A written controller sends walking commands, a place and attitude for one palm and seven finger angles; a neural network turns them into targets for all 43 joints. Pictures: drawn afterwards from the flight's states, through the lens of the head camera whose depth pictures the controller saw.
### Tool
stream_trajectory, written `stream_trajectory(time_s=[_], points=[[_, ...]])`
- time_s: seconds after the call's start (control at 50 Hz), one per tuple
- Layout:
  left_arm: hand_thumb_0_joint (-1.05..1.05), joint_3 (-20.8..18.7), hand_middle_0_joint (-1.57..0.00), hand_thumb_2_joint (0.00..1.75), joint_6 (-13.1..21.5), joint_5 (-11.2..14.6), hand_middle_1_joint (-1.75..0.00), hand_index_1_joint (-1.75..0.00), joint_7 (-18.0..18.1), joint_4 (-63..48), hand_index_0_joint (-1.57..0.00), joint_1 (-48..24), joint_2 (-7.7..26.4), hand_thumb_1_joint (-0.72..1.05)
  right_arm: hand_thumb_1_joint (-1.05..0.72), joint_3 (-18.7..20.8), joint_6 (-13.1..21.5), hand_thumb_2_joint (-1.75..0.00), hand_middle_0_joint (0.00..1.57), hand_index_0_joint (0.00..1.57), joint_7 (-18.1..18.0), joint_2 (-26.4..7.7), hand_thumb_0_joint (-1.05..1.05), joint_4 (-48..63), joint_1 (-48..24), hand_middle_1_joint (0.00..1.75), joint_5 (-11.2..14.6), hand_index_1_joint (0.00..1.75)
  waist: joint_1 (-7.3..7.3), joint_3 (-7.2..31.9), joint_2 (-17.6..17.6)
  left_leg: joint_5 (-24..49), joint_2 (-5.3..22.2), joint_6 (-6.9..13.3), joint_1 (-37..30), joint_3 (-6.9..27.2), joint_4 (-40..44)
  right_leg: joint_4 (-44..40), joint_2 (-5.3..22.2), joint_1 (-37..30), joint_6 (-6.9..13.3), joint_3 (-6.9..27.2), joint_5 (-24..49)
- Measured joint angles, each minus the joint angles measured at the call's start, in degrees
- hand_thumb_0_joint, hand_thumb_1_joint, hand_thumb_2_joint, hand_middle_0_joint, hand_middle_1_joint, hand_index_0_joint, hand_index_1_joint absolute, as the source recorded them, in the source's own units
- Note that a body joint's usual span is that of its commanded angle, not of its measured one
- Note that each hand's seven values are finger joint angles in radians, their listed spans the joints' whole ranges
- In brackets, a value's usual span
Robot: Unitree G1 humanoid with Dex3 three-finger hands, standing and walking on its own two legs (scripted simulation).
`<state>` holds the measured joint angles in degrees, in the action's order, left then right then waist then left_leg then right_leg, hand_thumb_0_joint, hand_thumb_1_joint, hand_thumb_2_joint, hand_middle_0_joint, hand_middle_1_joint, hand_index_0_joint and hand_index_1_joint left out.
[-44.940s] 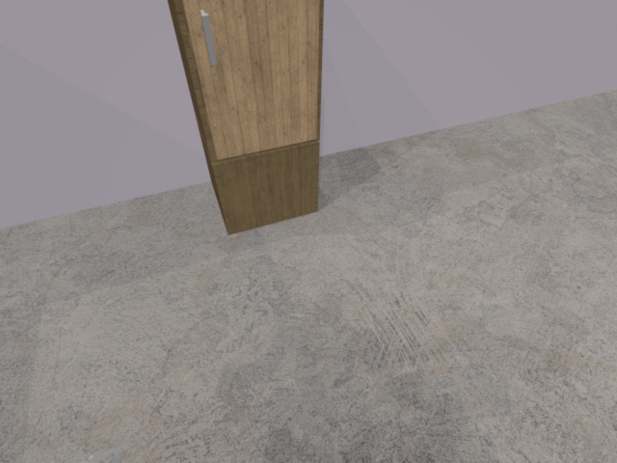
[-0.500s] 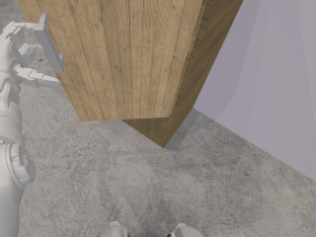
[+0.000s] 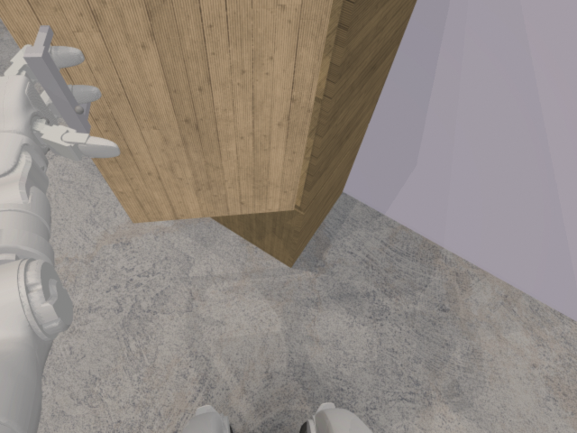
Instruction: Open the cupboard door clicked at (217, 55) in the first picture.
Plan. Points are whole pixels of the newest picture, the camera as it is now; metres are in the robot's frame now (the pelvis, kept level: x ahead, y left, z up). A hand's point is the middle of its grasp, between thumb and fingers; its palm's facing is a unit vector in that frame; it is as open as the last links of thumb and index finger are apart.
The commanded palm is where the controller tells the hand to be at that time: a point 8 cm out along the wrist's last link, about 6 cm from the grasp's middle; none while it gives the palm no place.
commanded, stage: slide the fingers in behind the handle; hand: left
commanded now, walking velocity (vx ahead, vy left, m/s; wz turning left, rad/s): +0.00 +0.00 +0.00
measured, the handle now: (64, 85) +0.56 +0.24 +0.12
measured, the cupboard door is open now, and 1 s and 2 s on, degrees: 40 40 61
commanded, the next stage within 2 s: close the thumb around the handle in 0.44 s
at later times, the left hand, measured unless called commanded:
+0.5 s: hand (72, 114) +0.51 +0.22 +0.12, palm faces +0.04 -1.00 +0.00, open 14.0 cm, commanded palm +0.48 +0.27 +0.12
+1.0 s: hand (75, 112) +0.51 +0.22 +0.12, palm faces +0.04 -1.00 +0.00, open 8.3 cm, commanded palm +0.49 +0.27 +0.12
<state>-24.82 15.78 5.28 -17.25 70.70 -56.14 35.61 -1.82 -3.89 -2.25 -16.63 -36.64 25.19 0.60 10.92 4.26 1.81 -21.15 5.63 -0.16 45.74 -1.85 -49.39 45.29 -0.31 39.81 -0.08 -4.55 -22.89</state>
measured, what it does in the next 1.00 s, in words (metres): stands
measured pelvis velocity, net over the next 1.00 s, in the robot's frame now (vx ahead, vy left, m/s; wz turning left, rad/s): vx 0.00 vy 0.01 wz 0.00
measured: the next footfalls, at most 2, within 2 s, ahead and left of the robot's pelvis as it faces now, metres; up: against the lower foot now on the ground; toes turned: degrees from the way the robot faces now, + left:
none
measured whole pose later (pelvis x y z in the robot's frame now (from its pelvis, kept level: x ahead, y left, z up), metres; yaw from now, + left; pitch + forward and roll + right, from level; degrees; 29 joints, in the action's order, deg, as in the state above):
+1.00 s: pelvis +0.00 +0.01 +0.00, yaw +0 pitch +17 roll -3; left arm -24.2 17.1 5.4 -15.8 69.7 -54.5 33.3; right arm -1.8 -3.7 -1.6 -15.8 -37.0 24.6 0.4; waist 10.2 5.0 1.9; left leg -21.6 5.1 0.5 44.8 -2.4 -49.7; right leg 45.4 0.1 38.9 -0.8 -3.8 -23.0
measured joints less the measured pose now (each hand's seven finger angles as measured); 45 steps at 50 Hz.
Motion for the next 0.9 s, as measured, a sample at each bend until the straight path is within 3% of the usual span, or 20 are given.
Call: stream_trajectory(time_s=[0.12, 0.42, 0.62, 0.74, 0.9], points=[[-0.01, -0.6, -0.30, 0.30, 1.5, -0.1, -1.20, -1.21, 0.4, -1.6, -0.30, 1.3, -1.0, -0.50, -0.90, 0.3, 0.2, -0.89, 0.20, 0.21, 0.4, 0.3, 0.00, 0.0, -0.1, 0.30, -0.1, 0.30, -0.20, 0.4, -0.1, 0.0, 0.2, -0.2, -0.5, -0.3, 0.3, -0.1, -0.2, -0.2, 0.1, 0.3, 0.0], [-0.01, 1.1, -0.30, 0.30, 1.5, 1.3, -1.20, -1.20, -0.3, -2.1, -0.30, 3.1, -2.1, -0.50, -0.90, 0.3, -0.2, -0.89, 0.20, 0.21, 0.4, 0.4, 0.00, 0.4, -1.4, 0.30, 0.3, 0.30, -1.52, 0.7, 0.0, -0.2, -0.3, 0.1, -2.3, -0.3, 0.9, -0.9, 0.2, -2.2, -0.2, 0.3, -0.1], [-0.01, 1.2, -0.30, 0.31, 2.0, 0.9, -1.20, -1.20, 0.4, -1.9, -0.30, 2.2, -2.7, -0.48, -0.90, 0.3, 0.3, -0.89, 0.20, 0.21, 0.5, 0.4, 0.00, 0.1, -2.3, 0.30, 0.1, 0.30, -1.36, 0.7, -0.3, -0.5, -0.5, 0.4, -1.5, -0.3, 0.0, -0.2, 0.5, -1.5, -0.5, 0.4, -0.3], [-0.01, 1.4, -0.32, 0.37, 1.7, 0.6, -1.22, -1.22, 0.9, -2.3, -0.31, 2.3, -2.8, -0.33, -0.90, 0.3, 0.3, -0.89, 0.20, 0.21, 0.6, 0.6, 0.00, 0.1, -1.6, 0.30, 0.0, 0.30, -1.21, 0.9, -0.2, -0.6, -0.6, 0.5, -1.2, -0.4, -0.2, -0.1, 0.5, -1.3, -0.6, 0.5, -0.3], [-0.01, 1.0, -0.34, 0.53, 1.7, 0.6, -1.26, -1.26, 1.3, -2.4, -0.34, 2.5, -3.1, 0.05, -0.90, 0.2, 0.1, -0.89, 0.20, 0.21, 0.8, 0.8, 0.00, -0.3, -0.7, 0.30, -0.2, 0.30, -1.13, 0.9, 0.1, -0.6, -0.5, 0.7, -1.2, -0.6, -0.2, -0.1, 0.5, -1.1, -0.7, 0.8, -0.1]])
